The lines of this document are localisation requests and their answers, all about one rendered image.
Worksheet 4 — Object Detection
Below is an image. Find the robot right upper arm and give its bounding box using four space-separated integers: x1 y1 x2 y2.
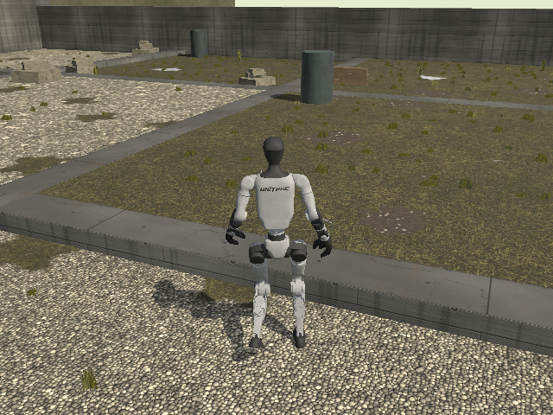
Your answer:
292 174 319 221

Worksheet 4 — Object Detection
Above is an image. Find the robot left forearm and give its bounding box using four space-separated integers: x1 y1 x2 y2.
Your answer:
226 208 242 236

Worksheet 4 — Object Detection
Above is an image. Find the left robot hand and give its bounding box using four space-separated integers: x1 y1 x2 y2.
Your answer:
226 231 245 245

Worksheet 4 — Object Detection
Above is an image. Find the right robot thigh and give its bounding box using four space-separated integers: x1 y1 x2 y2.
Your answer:
289 239 308 296

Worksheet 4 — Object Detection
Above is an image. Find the humanoid robot torso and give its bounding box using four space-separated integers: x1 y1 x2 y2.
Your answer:
255 170 295 259

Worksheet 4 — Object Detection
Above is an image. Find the robot right forearm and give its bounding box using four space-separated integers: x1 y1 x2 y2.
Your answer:
311 207 329 241

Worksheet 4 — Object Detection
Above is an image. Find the robot left upper arm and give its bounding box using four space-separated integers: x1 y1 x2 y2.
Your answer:
233 175 257 222

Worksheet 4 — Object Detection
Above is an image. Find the right robot hand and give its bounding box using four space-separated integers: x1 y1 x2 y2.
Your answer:
313 236 333 258

